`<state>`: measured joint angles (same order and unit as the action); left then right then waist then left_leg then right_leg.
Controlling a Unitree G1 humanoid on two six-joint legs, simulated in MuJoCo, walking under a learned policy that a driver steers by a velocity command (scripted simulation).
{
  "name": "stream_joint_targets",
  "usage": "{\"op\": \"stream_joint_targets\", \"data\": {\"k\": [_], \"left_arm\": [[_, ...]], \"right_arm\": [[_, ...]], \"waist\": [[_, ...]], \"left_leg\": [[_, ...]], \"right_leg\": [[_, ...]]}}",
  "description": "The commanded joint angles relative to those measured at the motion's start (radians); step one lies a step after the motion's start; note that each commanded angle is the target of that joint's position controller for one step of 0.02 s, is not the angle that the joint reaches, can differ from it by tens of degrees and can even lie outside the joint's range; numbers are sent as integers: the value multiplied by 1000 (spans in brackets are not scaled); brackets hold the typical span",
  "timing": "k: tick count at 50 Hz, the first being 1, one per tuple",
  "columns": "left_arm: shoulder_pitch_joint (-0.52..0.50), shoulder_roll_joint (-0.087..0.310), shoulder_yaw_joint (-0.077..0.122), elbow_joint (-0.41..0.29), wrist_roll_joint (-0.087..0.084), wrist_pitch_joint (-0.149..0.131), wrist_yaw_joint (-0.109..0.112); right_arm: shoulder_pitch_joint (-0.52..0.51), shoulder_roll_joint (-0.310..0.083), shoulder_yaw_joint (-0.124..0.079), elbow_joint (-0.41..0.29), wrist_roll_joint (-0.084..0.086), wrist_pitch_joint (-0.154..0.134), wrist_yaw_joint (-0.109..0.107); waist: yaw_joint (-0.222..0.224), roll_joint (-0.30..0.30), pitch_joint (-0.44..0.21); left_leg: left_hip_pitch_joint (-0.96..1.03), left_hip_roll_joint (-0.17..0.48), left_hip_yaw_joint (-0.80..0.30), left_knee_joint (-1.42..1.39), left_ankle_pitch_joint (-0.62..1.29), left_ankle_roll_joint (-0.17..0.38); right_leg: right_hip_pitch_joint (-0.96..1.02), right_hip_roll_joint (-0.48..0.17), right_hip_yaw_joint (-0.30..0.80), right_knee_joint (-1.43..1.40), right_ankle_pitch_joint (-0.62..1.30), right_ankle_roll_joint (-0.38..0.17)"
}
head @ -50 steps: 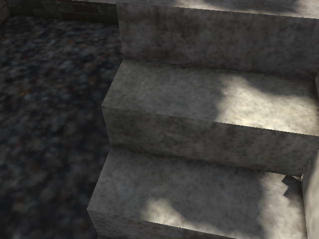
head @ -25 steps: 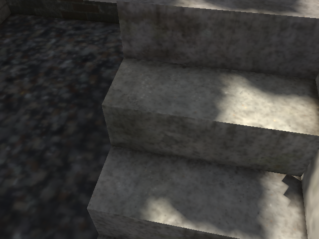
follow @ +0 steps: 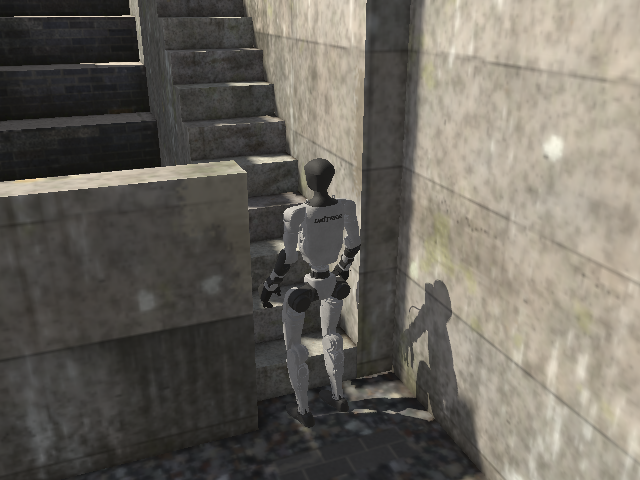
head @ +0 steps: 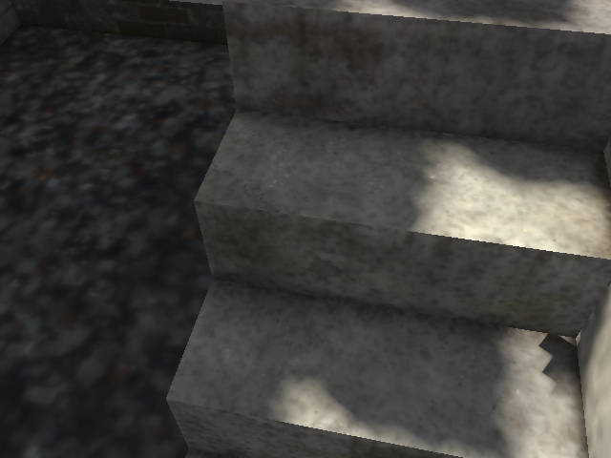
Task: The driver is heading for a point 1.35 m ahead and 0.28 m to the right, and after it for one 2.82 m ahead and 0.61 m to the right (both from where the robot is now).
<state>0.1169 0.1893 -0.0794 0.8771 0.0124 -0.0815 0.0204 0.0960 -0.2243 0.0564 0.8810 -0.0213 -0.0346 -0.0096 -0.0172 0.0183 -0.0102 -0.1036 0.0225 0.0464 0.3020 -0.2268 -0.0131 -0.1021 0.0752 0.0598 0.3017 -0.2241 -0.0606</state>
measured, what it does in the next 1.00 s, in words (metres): stands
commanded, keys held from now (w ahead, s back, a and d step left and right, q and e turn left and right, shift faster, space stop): w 0.24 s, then no key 0.70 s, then w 0.06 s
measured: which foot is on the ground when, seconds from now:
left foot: down 0.00-1.00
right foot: down 0.00-1.00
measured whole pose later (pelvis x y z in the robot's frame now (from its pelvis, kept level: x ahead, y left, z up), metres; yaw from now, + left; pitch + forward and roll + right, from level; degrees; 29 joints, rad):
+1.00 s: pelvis -0.02 +0.02 +0.00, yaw +0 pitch +0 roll +0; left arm 0.21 0.20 -0.02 0.96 0.00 -0.06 0.00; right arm 0.21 -0.22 0.01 0.92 -0.02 0.01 -0.02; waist -0.02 0.02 -0.01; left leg -0.12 0.01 0.04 0.37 -0.25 0.01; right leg -0.11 0.05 0.06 0.36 -0.24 -0.03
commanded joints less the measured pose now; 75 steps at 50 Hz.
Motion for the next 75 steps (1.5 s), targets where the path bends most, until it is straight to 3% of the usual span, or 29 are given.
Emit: {"op": "stream_joint_targets", "data": {"k": [1,15,28,40,41,44,47,48,49,50,51,53,56,65,68,75], "left_arm": [[-41,90,20,-65,-2,-14,2],[-19,94,24,-57,-3,-13,2],[21,84,33,-40,-11,11,8],[104,68,42,-9,-15,22,14],[82,153,73,8,17,7,-25],[50,116,79,18,-3,-12,-57],[75,101,85,48,-3,-12,-61],[111,7,52,45,-22,10,-14],[116,12,47,41,-19,23,4],[121,-22,31,33,-20,20,15],[113,12,35,28,-17,20,16],[105,43,37,13,-16,11,13],[113,40,31,1,-17,-2,8],[129,10,26,-27,-20,-17,7],[128,18,31,-40,-19,-23,-6],[110,19,32,-73,-18,-30,-2]], "right_arm": [[-41,-92,-21,-57,-1,-13,-3],[-16,-96,-24,-46,1,-10,-4],[51,-86,-32,-10,5,11,-3],[98,-82,-40,18,2,20,-2],[92,-107,-60,-6,56,31,-9],[98,-118,-74,-23,37,47,-21],[123,-94,-81,-20,34,54,-23],[131,-61,-58,8,-18,40,-11],[121,-43,-52,8,-19,35,-7],[85,-19,-45,-4,-8,33,-14],[77,-30,-40,-8,-11,28,-16],[79,-52,-38,-9,-5,19,-18],[73,-66,-36,-11,-1,8,-18],[38,-48,-32,-26,4,-8,-16],[29,-49,-32,-30,3,-10,-15],[-15,-52,-34,-44,9,-13,-13]], "waist": [[2,-23,-76],[-1,-21,-77],[-3,-29,-55],[7,-16,-24],[3,-20,-109],[-4,-23,-27],[-2,-20,13],[4,-2,70],[9,-1,73],[6,-24,56],[11,-15,53],[5,-14,24],[5,-18,8],[7,-19,-15],[6,-20,-23],[3,-25,-46]], "left_leg": [[27,125,-104,-6,268,32],[33,122,-95,16,271,28],[-3,119,-91,56,195,27],[-12,121,-105,53,193,37],[68,121,-136,43,146,27],[42,115,-138,40,147,28],[33,112,-141,26,142,33],[-32,116,-108,23,156,45],[-35,112,-116,13,126,49],[-18,106,-128,-9,123,50],[-21,106,-123,-10,118,49],[-11,104,-121,-17,127,53],[-6,105,-122,-23,140,57],[8,108,-123,-24,195,56],[20,106,-125,-23,232,66],[34,107,-130,-24,288,62]], "right_leg": [[27,-187,137,-4,395,-17],[24,-189,133,16,441,-17],[3,-203,134,62,477,-18],[-30,-188,119,50,313,-8],[-17,-188,139,34,363,-7],[-54,-183,133,27,341,-8],[-75,-173,129,8,268,-7],[-88,-168,105,4,146,-5],[-99,-163,107,-7,83,-9],[-111,-153,100,-24,76,0],[-103,-151,101,-29,82,-6],[-76,-155,107,-30,115,-11],[-58,-159,109,-30,137,-15],[-43,-166,111,-25,199,-19],[-39,-166,112,-23,232,-13],[-20,-172,115,-21,297,-3]]}}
